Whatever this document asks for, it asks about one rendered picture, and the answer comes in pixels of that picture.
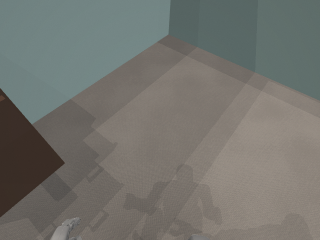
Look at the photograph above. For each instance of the robot left hand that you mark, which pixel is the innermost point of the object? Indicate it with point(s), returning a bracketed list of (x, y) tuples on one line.
[(63, 232)]

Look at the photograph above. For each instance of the cabinet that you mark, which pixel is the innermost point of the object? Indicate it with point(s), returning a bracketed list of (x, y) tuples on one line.
[(24, 164)]

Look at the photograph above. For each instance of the drawer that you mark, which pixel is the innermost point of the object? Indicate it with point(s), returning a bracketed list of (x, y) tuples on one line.
[(12, 125)]

